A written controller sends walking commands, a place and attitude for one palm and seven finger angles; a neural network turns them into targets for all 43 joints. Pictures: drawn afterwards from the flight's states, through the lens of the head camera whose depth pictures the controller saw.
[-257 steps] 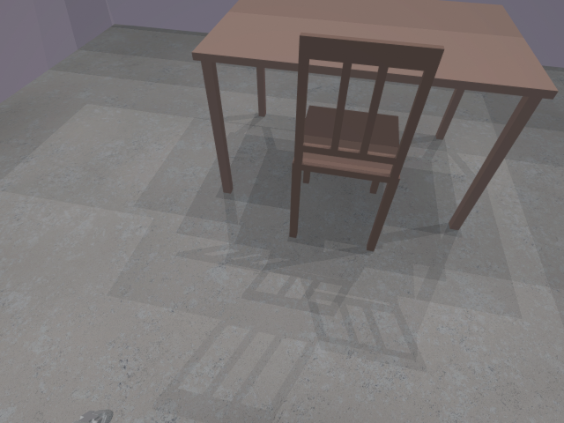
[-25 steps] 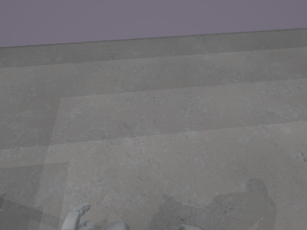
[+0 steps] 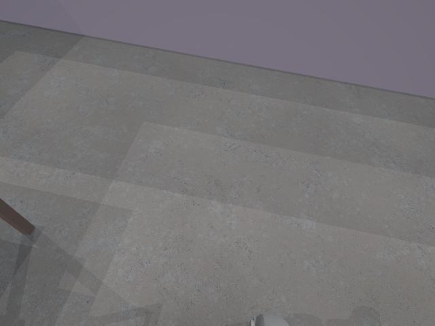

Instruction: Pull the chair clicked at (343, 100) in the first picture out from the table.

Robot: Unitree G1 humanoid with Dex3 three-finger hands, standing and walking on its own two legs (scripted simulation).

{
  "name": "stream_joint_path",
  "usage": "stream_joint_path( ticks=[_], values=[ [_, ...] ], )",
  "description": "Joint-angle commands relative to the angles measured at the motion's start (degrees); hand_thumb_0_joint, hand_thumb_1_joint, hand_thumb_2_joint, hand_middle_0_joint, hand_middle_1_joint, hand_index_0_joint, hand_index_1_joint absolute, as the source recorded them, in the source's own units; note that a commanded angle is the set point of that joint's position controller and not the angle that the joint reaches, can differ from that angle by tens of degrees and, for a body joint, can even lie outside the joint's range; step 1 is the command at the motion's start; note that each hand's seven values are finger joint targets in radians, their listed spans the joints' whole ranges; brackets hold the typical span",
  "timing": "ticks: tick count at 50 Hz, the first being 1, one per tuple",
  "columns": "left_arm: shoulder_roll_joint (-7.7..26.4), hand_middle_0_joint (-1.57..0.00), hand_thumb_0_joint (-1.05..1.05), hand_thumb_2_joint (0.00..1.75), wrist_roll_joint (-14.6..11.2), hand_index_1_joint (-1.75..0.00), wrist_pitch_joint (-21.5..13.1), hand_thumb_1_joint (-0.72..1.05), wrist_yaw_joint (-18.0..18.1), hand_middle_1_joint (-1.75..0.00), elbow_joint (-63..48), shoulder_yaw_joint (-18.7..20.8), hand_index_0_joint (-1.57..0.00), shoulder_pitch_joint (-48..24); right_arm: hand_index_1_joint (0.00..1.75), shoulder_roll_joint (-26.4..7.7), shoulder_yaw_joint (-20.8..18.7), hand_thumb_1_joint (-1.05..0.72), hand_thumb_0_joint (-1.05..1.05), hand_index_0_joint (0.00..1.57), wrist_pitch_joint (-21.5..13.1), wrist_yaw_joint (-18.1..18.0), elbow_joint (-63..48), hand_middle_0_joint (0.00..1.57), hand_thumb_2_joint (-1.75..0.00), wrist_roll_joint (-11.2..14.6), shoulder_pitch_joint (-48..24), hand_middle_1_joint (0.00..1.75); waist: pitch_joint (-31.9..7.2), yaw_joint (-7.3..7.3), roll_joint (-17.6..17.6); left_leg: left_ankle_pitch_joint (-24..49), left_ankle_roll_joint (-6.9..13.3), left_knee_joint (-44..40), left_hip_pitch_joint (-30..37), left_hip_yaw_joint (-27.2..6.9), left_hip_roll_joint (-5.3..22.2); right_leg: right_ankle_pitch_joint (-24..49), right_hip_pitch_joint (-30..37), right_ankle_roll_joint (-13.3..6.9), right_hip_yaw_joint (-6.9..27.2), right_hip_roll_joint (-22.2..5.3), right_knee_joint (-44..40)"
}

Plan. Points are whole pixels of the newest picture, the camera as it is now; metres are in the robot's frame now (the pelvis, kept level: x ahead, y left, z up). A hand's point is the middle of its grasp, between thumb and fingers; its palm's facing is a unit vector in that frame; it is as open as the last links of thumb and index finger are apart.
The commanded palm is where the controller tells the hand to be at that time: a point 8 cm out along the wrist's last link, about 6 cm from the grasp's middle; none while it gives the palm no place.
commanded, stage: turn to face it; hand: left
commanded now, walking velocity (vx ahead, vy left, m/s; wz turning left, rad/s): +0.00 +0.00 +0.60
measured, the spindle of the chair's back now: out of the picture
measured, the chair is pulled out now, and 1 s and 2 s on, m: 0.00 0.00 0.00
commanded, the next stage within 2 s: none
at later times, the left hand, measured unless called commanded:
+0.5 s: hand out of the picture +0.02 +0.12 -0.14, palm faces +0.32 -0.91 -0.27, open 7.3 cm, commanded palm none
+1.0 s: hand out of the picture -0.11 +0.18 -0.17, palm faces +0.62 -0.74 -0.26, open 7.3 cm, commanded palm none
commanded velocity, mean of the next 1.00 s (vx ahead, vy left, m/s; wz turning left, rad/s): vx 0.00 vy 0.00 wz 0.60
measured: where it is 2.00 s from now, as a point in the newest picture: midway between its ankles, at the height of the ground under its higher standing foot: outside the picture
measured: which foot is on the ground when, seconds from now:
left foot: down 0.00-0.30, up 0.32-0.74, down 0.76-1.00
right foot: up 0.00-0.28, down 0.30-0.76, up 0.78-1.00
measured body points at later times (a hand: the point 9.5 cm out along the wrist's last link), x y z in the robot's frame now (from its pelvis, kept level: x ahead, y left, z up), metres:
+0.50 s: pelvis -0.01 -0.08 +0.00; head +0.02 -0.11 +0.45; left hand +0.00 +0.17 -0.12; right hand +0.15 -0.32 -0.15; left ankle -0.05 +0.06 -0.64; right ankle +0.01 -0.18 -0.74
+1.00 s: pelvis -0.03 -0.04 +0.00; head -0.01 +0.00 +0.45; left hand -0.14 +0.22 -0.15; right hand +0.21 -0.18 -0.13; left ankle -0.09 +0.03 -0.74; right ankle +0.06 -0.18 -0.66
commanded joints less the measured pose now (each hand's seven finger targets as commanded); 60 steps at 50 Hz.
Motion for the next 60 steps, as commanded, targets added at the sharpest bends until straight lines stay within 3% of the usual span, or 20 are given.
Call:
stream_joint_path(
  ticks=[1, 7, 13, 14, 15, 16, 18, 20, 31, 36, 37, 38, 39, 41, 43, 45, 53, 58, 59, 60],
  values=[
    [2.51, -0.20, 0.00, 0.90, 0.02, -0.30, -1.52, 0.90, 0.14, -0.30, -5.39, 0.46, -0.20, -1.38, 0.30, -11.80, -3.53, -0.90, 0.00, 0.20, -0.74, -0.72, -2.95, 0.20, -0.90, 0.04, 2.74, 0.30, -7.58, -1.36, 8.74, 18.65, 5.44, -10.17, 12.08, -16.43, 13.78, 0.04, -3.54, 1.01, 0.85, -0.28, -3.48],
    [2.81, -0.20, 0.00, 0.90, -0.32, -0.30, -1.65, 0.90, 0.27, -0.30, -7.57, 0.08, -0.20, -3.73, 0.30, -13.89, -4.55, -0.90, 0.00, 0.20, 0.26, -0.24, -3.38, 0.20, -0.90, -0.33, 1.89, 0.30, -7.13, -2.44, 10.42, 14.89, 6.37, -8.98, 9.94, -21.79, 13.15, -3.83, 0.86, 0.46, 0.73, 1.86, -13.96],
    [4.96, -0.20, 0.00, 0.90, -0.60, -0.30, -2.76, 0.90, 0.79, -0.30, -7.07, 0.39, -0.20, 5.54, 0.30, -13.70, -5.09, -0.90, 0.00, 0.20, 1.24, 0.44, -6.31, 0.20, -0.90, 0.08, -4.43, 0.30, -7.94, 2.32, 9.53, 7.69, 1.99, -2.45, -4.36, -22.91, 7.51, 7.33, 22.26, -1.38, -0.14, 3.41, -39.27],
    [9.04, -0.20, 0.00, 0.90, 0.17, -0.30, -3.39, 0.90, 1.22, -0.30, -7.13, 1.17, -0.20, 7.68, 0.30, -9.82, -4.66, -0.90, 0.00, 0.20, 1.35, 0.82, -7.15, 0.20, -0.90, 0.64, -3.62, 0.30, -8.37, 3.37, -2.69, -4.62, -2.11, 7.88, -14.33, -17.37, 1.88, 2.12, 30.28, -4.50, 10.23, -7.31, -49.79],
    [14.06, -0.20, 0.00, 0.90, 0.82, -0.30, -3.41, 0.90, 1.28, -0.30, -8.69, 1.77, -0.20, 5.80, 0.30, -6.71, -4.11, -0.90, 0.00, 0.20, 1.24, 0.89, -8.92, 0.20, -0.90, 0.33, -3.43, 0.30, -5.45, 3.11, -18.05, -20.01, -6.70, 23.91, -22.58, -6.09, -5.46, 0.86, 26.84, -11.20, 25.99, -23.26, -53.59],
    [12.34, -0.20, 0.00, 0.90, 0.15, -0.30, -3.30, 0.90, 1.49, -0.30, -9.78, 1.32, -0.20, 3.35, 0.30, -10.72, -4.83, -0.90, 0.00, 0.20, 1.66, 0.88, -8.41, 0.20, -0.90, -0.65, -4.18, 0.30, -4.73, 2.50, -12.71, -19.42, -5.69, 33.09, -19.42, -9.52, -1.27, -1.17, 18.54, -12.91, 22.86, -23.98, -53.57],
    [8.65, -0.20, 0.00, 0.90, 0.16, -0.30, -3.29, 0.90, 1.38, -0.30, -11.03, 0.49, -0.20, -3.59, 0.30, -10.08, -4.88, -0.90, 0.00, 0.20, 2.48, 1.60, -6.53, 0.20, -0.90, -0.59, -3.25, 0.30, -0.31, -1.17, -9.39, -12.66, -6.10, 41.15, -17.97, -8.05, 1.07, 1.60, 12.36, -11.27, 14.48, -17.59, -52.22],
    [6.10, -0.20, 0.00, 0.90, 0.30, -0.30, -4.06, 0.90, 1.10, -0.30, -10.94, -0.55, -0.20, -3.63, 0.30, -8.84, -4.29, -0.90, 0.00, 0.20, 2.44, 2.20, -5.15, 0.20, -0.90, -0.47, -2.38, 0.30, 0.51, -1.77, -7.63, -7.84, -7.63, 42.34, -17.66, -4.89, 1.64, 16.30, 15.43, -10.28, 4.07, -13.01, -47.63],
    [9.73, -0.20, 0.00, 0.90, 0.85, -0.30, -3.43, 0.90, 0.85, -0.30, -7.03, 0.20, -0.20, 6.60, 0.30, -7.26, -2.40, -0.90, 0.00, 0.20, 2.26, 2.44, -7.32, 0.20, -0.90, 0.26, -11.81, 0.30, -3.87, 3.80, -11.31, -12.78, -7.88, 20.78, -10.75, 1.82, 1.80, 33.65, 26.12, -11.81, -2.92, -16.39, -42.34],
    [10.92, -0.20, 0.00, 0.90, 0.36, -0.30, -2.80, 0.90, 0.51, -0.30, -6.11, 1.06, -0.20, 6.15, 0.30, -8.81, -2.34, -0.90, 0.00, 0.20, 1.09, 2.03, -6.94, 0.20, -0.90, 0.24, -7.15, 0.30, -8.14, 1.64, -10.20, -3.56, -5.73, 0.22, 3.35, 4.59, 0.55, 35.26, 24.25, -7.58, -8.37, -15.86, -32.22],
    [10.07, -0.20, 0.00, 0.90, -0.11, -0.30, -2.70, 0.90, 0.29, -0.30, -6.69, 1.09, -0.20, 5.44, 0.30, -12.10, -3.33, -0.90, 0.00, 0.20, 0.53, 1.94, -5.93, 0.20, -0.90, 0.03, -2.50, 0.30, -11.10, -1.37, -3.89, 6.91, -3.74, -5.83, 14.60, -0.10, 4.23, 29.27, 16.29, -4.74, -10.18, -14.49, -22.36],
    [6.17, -0.20, 0.00, 0.90, -0.43, -0.30, -2.63, 0.90, -0.23, -0.30, -9.30, 0.38, -0.20, 3.64, 0.30, -19.38, -5.17, -0.90, 0.00, 0.20, 0.13, 1.58, -5.77, 0.20, -0.90, -0.17, 1.85, 0.30, -12.84, -3.99, 16.38, 29.57, 2.97, -6.48, 26.17, -20.46, 20.17, -4.59, -2.30, 0.13, -11.53, -5.95, -8.41],
    [5.71, -0.20, 0.00, 0.90, 0.15, -0.30, -2.14, 0.90, 0.08, -0.30, -11.68, -0.43, -0.20, 0.11, 0.30, -21.49, -5.40, -0.90, 0.00, 0.20, 0.62, 1.37, -4.22, 0.20, -0.90, 0.43, 5.58, 0.30, -12.31, -5.20, 16.19, 40.64, 9.02, -5.83, 23.91, -23.32, 26.07, -17.54, -7.00, 0.55, -5.95, -4.05, -1.25],
    [5.54, -0.20, 0.00, 0.90, -0.06, -0.30, -1.68, 0.90, 0.51, -0.30, -10.35, -0.12, -0.20, -3.05, 0.30, -18.03, -4.68, -0.90, 0.00, 0.20, 0.26, -0.15, -4.14, 0.20, -0.90, 0.15, 2.61, 0.30, -8.74, -4.27, 15.21, 38.10, 8.35, -5.37, 18.44, -20.48, 20.55, -10.92, -8.53, 0.61, -0.27, -3.97, 4.41],
    [6.16, -0.20, 0.00, 0.90, -0.07, -0.30, -1.71, 0.90, -0.12, -0.30, -8.38, 0.19, -0.20, -0.77, 0.30, -14.68, -3.52, -0.90, 0.00, 0.20, -0.02, -0.21, -5.86, 0.20, -0.90, 0.03, -3.74, 0.30, -6.17, -0.83, 11.48, 32.69, 5.61, -6.28, 12.86, -14.75, 15.17, -3.88, -5.13, 0.85, 0.08, -3.53, 4.13],
    [5.77, -0.20, 0.00, 0.90, -0.04, -0.30, -1.48, 0.90, -0.30, -0.30, -7.71, 0.19, -0.20, 0.61, 0.30, -14.24, -3.37, -0.90, 0.00, 0.20, -0.20, -0.14, -6.34, 0.20, -0.90, 0.04, -4.63, 0.30, -5.66, -0.15, 9.69, 29.70, 4.74, -7.27, 10.69, -13.06, 12.87, -1.56, -2.70, 1.10, -0.12, -2.43, 1.78],
    [4.81, -0.20, 0.00, 0.90, -0.36, -0.30, -1.69, 0.90, 0.14, -0.30, -10.68, -0.36, -0.20, -4.02, 0.30, -14.93, -4.24, -0.90, 0.00, 0.20, 0.44, 0.11, -5.51, 0.20, -0.90, -0.26, -1.71, 0.30, -5.80, -1.59, 10.43, 22.55, 6.54, -7.02, 10.20, -21.07, 12.37, -3.35, 1.33, 0.99, 0.48, 1.04, -13.09],
    [4.80, -0.20, 0.00, 0.90, -0.82, -0.30, -2.85, 0.90, 0.49, -0.30, -10.85, -0.42, -0.20, -0.06, 0.30, -14.38, -4.65, -0.90, 0.00, 0.20, 0.78, 0.16, -6.14, 0.20, -0.90, -0.05, -3.46, 0.30, -7.66, 0.58, 10.83, 26.36, 4.37, -1.29, 4.11, -23.93, 9.41, 3.47, 15.07, -0.29, -0.54, 4.22, -31.15],
    [5.65, -0.20, 0.00, 0.90, -0.80, -0.30, -3.42, 0.90, 0.71, -0.30, -10.14, -0.14, -0.20, 2.87, 0.30, -13.45, -4.58, -0.90, 0.00, 0.20, 0.71, 0.25, -6.45, 0.20, -0.90, 0.26, -3.96, 0.30, -8.72, 2.38, 8.38, 20.64, 2.20, 2.15, 0.39, -22.98, 7.50, 9.80, 21.99, -0.49, 0.36, 2.40, -40.26],
    [9.95, -0.20, 0.00, 0.90, -0.05, -0.30, -4.16, 0.90, 1.14, -0.30, -9.90, 0.69, -0.20, 4.81, 0.30, -9.77, -4.09, -0.90, 0.00, 0.20, 0.56, 0.60, -6.88, 0.20, -0.90, 0.88, -2.20, 0.30, -10.97, 2.83, -3.89, 4.55, -2.18, 11.54, -9.49, -17.13, 1.86, 13.87, 32.66, -3.48, 10.40, -8.63, -46.99]
  ],
)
